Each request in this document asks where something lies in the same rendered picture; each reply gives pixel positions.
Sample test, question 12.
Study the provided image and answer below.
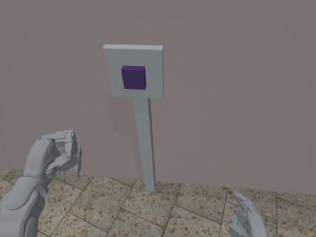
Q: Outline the button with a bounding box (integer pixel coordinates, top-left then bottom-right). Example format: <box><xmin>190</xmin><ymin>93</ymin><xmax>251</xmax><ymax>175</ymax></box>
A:
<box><xmin>121</xmin><ymin>65</ymin><xmax>146</xmax><ymax>90</ymax></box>

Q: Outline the left robot hand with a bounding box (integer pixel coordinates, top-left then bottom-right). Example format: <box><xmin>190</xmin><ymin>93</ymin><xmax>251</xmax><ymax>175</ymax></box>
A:
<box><xmin>23</xmin><ymin>129</ymin><xmax>83</xmax><ymax>185</ymax></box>

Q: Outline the robot left forearm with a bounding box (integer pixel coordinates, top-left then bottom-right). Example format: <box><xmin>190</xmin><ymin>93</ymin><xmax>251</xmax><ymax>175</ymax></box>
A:
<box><xmin>0</xmin><ymin>176</ymin><xmax>49</xmax><ymax>237</ymax></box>

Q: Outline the panel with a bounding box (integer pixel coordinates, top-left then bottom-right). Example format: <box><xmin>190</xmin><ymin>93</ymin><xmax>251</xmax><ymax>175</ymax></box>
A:
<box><xmin>103</xmin><ymin>44</ymin><xmax>164</xmax><ymax>193</ymax></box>

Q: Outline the right robot hand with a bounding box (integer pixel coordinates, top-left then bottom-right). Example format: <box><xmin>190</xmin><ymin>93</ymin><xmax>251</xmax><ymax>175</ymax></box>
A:
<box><xmin>229</xmin><ymin>191</ymin><xmax>269</xmax><ymax>237</ymax></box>

